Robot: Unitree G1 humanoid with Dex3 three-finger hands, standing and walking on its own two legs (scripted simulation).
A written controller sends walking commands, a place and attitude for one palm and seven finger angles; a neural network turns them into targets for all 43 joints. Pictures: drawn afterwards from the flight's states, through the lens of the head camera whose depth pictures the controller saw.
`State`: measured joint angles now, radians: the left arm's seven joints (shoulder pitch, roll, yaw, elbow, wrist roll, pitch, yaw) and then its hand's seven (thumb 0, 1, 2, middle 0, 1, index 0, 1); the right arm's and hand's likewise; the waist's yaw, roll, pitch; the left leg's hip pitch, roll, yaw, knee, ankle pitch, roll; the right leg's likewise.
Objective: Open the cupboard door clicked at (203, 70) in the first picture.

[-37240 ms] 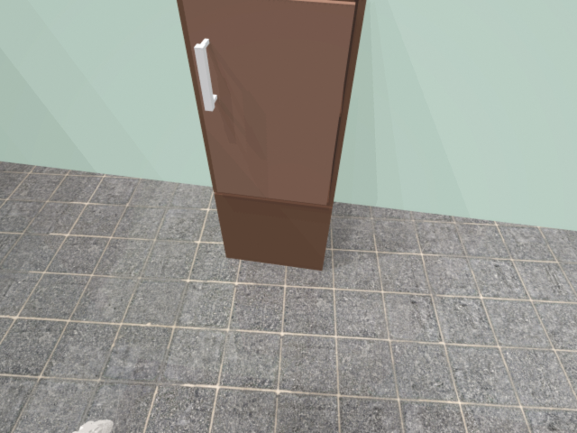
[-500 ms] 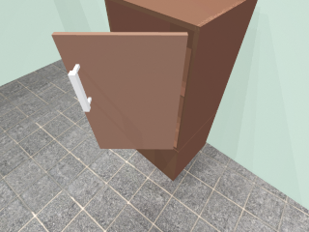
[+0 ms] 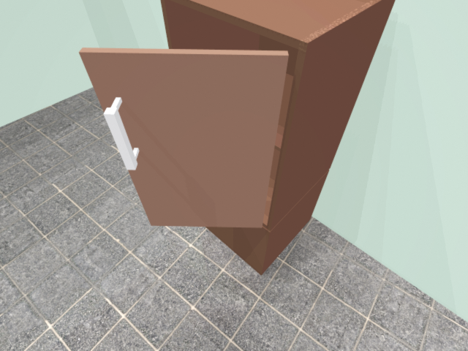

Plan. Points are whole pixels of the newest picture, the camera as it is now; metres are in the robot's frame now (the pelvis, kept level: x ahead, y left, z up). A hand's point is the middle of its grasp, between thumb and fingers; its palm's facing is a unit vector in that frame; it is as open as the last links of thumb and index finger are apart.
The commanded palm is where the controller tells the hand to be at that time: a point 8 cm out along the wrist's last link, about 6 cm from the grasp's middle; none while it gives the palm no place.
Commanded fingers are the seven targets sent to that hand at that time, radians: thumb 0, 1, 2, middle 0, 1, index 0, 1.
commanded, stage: raise the hand with hooked fingers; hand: left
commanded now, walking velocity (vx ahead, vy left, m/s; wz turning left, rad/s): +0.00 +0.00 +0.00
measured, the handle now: (125, 135) +0.51 +0.27 +0.07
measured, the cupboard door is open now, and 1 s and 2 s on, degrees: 42 42 42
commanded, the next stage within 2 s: none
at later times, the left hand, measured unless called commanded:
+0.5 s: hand (136, 334) +0.16 +0.17 -0.03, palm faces +0.01 -1.00 +0.02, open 8.4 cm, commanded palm +0.13 +0.24 -0.03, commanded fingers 0.00 0.41 0.69 -0.23 -0.62 -0.23 -0.62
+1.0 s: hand (93, 300) +0.19 +0.24 +0.01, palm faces +0.06 -1.00 -0.06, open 11.5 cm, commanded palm +0.16 +0.29 +0.02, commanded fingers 0.00 -0.17 0.44 -0.28 -0.99 -0.28 -0.99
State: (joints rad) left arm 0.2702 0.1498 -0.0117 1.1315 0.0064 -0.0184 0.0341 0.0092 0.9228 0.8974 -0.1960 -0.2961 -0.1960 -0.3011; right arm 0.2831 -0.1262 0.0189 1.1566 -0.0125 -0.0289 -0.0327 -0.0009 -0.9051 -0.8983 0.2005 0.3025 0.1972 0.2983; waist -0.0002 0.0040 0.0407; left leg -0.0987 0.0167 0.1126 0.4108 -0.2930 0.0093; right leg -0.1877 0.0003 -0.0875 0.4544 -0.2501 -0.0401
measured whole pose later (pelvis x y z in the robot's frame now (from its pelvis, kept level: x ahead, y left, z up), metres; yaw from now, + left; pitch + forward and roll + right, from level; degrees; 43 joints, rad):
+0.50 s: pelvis -0.04 +0.00 -0.06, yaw +2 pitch +10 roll +1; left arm 0.40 0.16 0.12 0.13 -0.25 -0.49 -0.31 0.01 0.64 0.78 -0.22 -0.47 -0.22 -0.48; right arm 0.13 -0.29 -0.07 0.49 0.03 -0.26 0.00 0.01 -0.90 -0.90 0.20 0.30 0.20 0.30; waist 0.01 -0.04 -0.12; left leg -0.67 0.02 0.09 0.99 -0.50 0.02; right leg -0.74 -0.05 -0.10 1.01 -0.45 -0.05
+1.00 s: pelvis -0.04 +0.01 -0.05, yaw +3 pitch +9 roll -1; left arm 0.27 0.29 0.28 0.10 -0.32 -0.32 -0.33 0.00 0.05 0.53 -0.26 -0.84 -0.26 -0.85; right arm 0.32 -0.25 0.03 0.60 0.03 -0.26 -0.06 0.01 -0.90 -0.90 0.21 0.30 0.20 0.30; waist -0.02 0.02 -0.07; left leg -0.60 0.03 0.05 0.90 -0.45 0.03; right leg -0.63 -0.03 -0.14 0.85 -0.37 -0.04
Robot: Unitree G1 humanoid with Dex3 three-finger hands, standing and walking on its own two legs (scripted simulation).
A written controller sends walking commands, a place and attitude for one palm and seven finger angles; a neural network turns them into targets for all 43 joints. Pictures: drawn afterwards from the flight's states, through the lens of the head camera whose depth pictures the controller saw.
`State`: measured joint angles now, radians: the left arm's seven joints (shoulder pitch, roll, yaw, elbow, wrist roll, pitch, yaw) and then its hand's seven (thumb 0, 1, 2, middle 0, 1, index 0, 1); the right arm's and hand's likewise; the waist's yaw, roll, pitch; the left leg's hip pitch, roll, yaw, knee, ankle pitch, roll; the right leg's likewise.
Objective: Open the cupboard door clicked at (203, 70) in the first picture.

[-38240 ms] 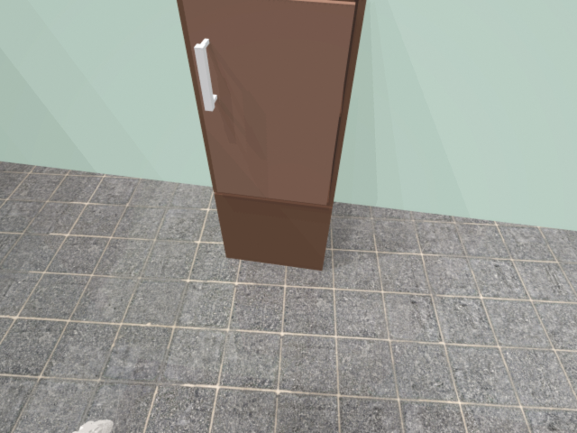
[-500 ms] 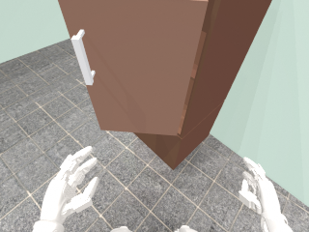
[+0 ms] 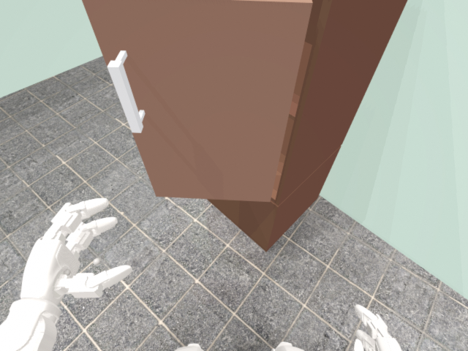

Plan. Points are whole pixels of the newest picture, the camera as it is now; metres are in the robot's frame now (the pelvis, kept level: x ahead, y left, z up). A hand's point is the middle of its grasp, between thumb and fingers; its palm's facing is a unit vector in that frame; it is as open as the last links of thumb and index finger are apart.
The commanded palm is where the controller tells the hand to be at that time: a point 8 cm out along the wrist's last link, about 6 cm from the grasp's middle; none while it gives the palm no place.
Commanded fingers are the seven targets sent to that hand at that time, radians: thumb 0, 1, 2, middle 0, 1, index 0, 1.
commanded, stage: raise the hand with hooked fingers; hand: left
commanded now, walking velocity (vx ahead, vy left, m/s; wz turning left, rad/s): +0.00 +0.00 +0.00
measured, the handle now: (130, 94) +0.56 +0.24 +0.12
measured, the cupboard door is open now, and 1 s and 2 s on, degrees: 42 42 42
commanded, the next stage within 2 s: move the hooked fingers beside the handle in 1.20 s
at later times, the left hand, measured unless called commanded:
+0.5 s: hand (53, 216) +0.28 +0.28 +0.11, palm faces +0.04 -1.00 -0.04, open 13.8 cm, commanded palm +0.26 +0.32 +0.12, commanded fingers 0.00 -0.50 0.30 -0.30 -1.20 -0.30 -1.20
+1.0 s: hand (49, 191) +0.31 +0.28 +0.13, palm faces +0.03 -1.00 -0.02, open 14.0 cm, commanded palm +0.28 +0.33 +0.14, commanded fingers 0.00 -0.50 0.30 -0.30 -1.20 -0.30 -1.20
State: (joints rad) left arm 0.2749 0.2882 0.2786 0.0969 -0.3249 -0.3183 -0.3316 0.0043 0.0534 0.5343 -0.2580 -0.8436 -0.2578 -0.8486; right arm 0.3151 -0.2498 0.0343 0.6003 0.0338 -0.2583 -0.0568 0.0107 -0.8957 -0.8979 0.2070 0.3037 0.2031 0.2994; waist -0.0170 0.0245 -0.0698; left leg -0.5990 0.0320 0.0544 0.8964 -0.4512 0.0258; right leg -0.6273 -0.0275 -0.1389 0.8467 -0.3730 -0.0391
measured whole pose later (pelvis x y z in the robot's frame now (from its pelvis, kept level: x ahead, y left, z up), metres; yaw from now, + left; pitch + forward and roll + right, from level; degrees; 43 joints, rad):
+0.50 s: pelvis +0.01 +0.02 +0.02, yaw +0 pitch +4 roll -2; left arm 0.01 0.38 0.37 0.27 -0.33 -0.18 -0.44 -0.01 -0.46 0.31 -0.29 -1.17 -0.29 -1.18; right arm 0.24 -0.25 0.08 0.58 0.04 -0.26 -0.08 0.01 -0.90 -0.90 0.21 0.30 0.20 0.30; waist 0.03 0.02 -0.04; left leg -0.41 0.01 0.06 0.74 -0.40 0.04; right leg -0.43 -0.03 -0.14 0.67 -0.32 -0.01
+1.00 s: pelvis +0.01 +0.01 +0.03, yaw -1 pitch +3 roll -1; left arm -0.10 0.42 0.44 0.39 -0.33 -0.13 -0.48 -0.01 -0.50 0.30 -0.30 -1.20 -0.30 -1.20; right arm 0.29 -0.29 0.05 0.61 0.05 -0.23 -0.09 0.01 -0.90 -0.90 0.20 0.30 0.20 0.30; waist 0.01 0.02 -0.03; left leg -0.34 0.01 0.08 0.64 -0.36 0.04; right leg -0.37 -0.02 -0.11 0.60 -0.27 -0.02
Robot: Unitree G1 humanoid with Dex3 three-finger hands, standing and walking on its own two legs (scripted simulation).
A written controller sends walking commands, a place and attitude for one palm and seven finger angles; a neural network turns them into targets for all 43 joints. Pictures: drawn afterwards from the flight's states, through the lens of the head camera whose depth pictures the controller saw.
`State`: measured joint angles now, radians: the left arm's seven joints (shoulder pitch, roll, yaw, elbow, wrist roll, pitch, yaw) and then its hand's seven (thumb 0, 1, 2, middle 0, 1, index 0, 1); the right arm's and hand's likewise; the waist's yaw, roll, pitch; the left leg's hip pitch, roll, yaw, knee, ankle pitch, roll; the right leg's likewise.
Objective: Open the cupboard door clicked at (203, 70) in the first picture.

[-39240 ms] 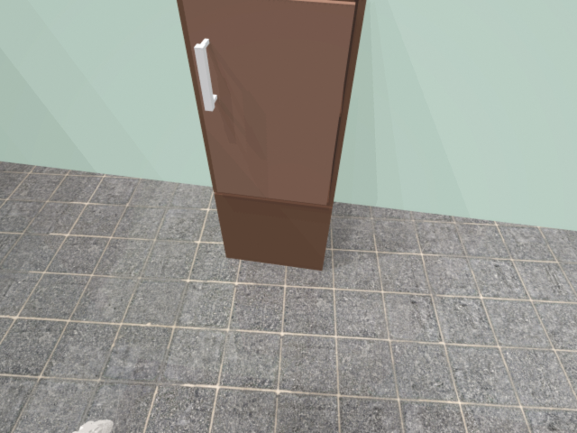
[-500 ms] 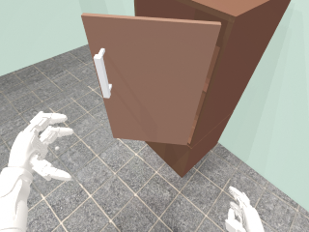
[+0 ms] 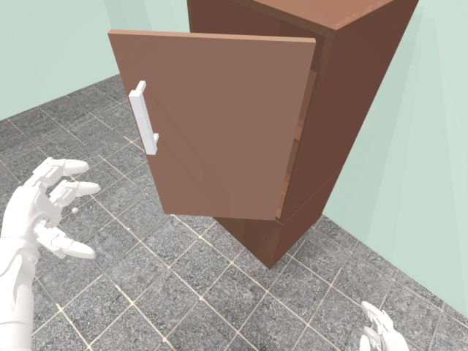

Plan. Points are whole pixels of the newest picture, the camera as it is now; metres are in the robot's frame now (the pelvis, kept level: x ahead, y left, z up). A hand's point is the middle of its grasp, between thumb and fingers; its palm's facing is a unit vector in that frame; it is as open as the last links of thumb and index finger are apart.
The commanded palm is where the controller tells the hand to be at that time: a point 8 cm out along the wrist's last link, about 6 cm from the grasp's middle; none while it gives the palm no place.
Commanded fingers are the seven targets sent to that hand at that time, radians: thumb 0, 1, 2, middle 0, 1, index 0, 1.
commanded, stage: raise the hand with hooked fingers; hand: left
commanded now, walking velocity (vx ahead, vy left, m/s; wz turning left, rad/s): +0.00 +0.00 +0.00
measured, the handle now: (146, 119) +0.55 +0.23 +0.08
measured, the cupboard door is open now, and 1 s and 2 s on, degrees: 42 42 42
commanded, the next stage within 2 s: move the hooked fingers beside the handle in 0.20 s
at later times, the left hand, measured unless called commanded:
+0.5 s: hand (81, 204) +0.30 +0.27 +0.11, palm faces +0.07 -1.00 -0.03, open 14.0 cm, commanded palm +0.29 +0.31 +0.10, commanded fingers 0.00 -0.50 0.30 -0.30 -1.20 -0.30 -1.20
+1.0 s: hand (98, 169) +0.38 +0.27 +0.10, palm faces +0.03 -1.00 -0.02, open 14.0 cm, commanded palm +0.35 +0.32 +0.10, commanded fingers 0.00 -0.50 0.30 -0.30 -1.20 -0.30 -1.20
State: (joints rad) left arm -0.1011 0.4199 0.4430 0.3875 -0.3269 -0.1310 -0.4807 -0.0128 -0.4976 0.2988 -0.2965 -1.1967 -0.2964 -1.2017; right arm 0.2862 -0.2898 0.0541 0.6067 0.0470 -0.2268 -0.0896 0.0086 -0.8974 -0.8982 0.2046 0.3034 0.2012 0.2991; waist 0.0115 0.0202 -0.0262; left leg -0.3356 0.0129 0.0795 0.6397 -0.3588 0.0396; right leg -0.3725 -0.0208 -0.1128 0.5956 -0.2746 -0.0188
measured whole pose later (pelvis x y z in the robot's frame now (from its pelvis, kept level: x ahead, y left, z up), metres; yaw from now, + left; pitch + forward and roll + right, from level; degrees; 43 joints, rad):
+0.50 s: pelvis -0.01 -0.01 +0.00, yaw +1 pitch +3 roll -1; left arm -0.22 0.44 0.44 0.53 -0.31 -0.16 -0.49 -0.01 -0.50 0.30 -0.30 -1.20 -0.30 -1.20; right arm 0.25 -0.28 0.07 0.62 0.05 -0.23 -0.11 0.01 -0.90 -0.90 0.21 0.30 0.20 0.30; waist 0.02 0.03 -0.02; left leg -0.36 0.02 0.06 0.65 -0.35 0.02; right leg -0.39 -0.02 -0.13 0.61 -0.28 -0.04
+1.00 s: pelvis +0.00 -0.01 -0.01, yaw -1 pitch +8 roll -1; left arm -0.48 0.55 0.50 0.84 -0.26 -0.24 -0.52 -0.01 -0.50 0.30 -0.30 -1.20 -0.30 -1.20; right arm 0.36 -0.31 0.05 0.63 0.05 -0.14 -0.09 0.01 -0.90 -0.90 0.20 0.30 0.20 0.30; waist -0.05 0.01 -0.04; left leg -0.47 0.03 0.08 0.70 -0.37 0.03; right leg -0.51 -0.01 -0.11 0.66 -0.29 -0.03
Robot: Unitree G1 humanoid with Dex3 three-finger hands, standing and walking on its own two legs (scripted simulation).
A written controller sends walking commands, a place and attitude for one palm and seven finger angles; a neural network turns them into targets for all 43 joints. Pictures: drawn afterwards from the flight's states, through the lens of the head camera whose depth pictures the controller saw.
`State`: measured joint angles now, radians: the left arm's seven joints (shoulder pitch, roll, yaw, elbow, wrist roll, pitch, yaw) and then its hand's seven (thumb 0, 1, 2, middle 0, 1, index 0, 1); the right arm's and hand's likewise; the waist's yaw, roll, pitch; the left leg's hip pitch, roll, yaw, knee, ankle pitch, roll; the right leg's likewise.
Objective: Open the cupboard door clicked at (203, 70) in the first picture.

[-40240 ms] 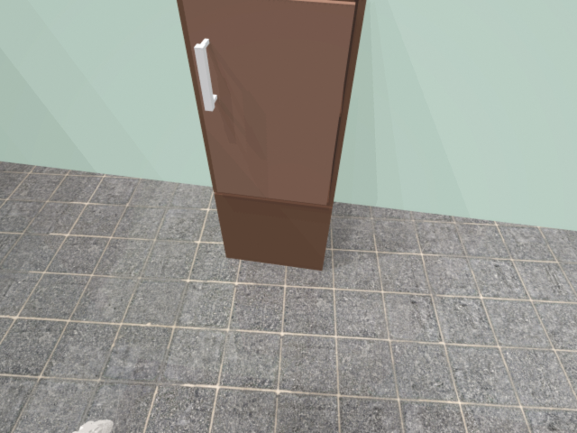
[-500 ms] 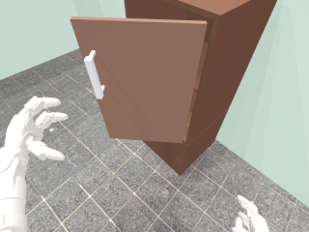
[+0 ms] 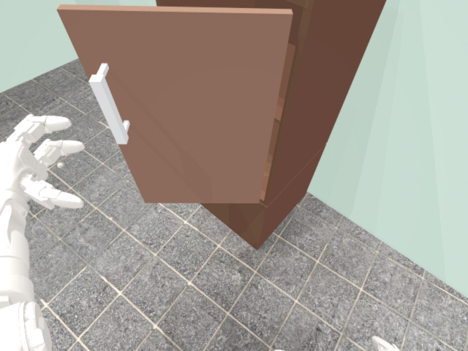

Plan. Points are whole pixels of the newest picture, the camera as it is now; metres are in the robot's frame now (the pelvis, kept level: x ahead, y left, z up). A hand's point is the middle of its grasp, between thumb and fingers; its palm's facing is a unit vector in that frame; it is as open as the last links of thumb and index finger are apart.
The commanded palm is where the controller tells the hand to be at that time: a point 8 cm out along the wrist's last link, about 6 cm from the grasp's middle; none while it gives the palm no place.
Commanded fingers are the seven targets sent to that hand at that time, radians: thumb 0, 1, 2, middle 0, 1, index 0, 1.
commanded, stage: move the hooked fingers beside the handle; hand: left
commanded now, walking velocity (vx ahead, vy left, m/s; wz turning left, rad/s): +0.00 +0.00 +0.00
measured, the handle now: (113, 106) +0.54 +0.25 +0.09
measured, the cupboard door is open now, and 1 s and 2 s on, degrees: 42 42 42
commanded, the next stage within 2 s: slide the fingers in behind the handle in 1.70 s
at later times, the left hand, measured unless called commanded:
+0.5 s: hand (67, 139) +0.44 +0.30 +0.11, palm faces +0.01 -1.00 -0.01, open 14.0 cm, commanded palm +0.42 +0.34 +0.10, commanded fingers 0.00 -0.50 0.30 -0.30 -1.20 -0.30 -1.20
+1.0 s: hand (76, 113) +0.51 +0.31 +0.10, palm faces +0.01 -1.00 -0.01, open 14.0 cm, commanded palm +0.48 +0.35 +0.09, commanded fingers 0.00 -0.50 0.30 -0.30 -1.20 -0.30 -1.20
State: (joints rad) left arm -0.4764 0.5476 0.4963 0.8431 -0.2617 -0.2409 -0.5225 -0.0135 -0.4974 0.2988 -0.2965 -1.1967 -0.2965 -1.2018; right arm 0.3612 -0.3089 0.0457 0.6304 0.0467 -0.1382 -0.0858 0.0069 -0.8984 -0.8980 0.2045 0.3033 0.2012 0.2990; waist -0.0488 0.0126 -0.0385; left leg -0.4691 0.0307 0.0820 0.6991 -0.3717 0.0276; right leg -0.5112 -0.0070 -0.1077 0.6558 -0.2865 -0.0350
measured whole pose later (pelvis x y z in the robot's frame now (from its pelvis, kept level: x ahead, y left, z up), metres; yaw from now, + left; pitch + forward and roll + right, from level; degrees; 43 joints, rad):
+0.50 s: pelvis +0.00 +0.02 -0.01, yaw +0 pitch +13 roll -2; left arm -0.76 0.65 0.48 1.12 -0.19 -0.29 -0.53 -0.01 -0.50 0.30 -0.30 -1.20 -0.30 -1.20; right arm 0.37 -0.30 0.06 0.62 0.03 -0.05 -0.07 0.00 -0.90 -0.90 0.21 0.30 0.20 0.30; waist -0.09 0.00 -0.05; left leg -0.60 0.03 0.08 0.76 -0.39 0.05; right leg -0.62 -0.02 -0.11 0.69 -0.29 -0.02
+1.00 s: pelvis +0.01 +0.02 -0.01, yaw -1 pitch +19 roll -3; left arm -0.93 0.82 0.55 1.26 -0.12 -0.28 -0.54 -0.01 -0.50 0.30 -0.30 -1.20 -0.30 -1.20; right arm 0.44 -0.31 0.06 0.61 0.01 0.07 -0.05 0.00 -0.90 -0.90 0.21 0.30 0.20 0.30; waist -0.17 0.00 -0.06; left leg -0.71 0.05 0.08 0.81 -0.43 0.05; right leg -0.73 0.00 -0.10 0.71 -0.30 -0.01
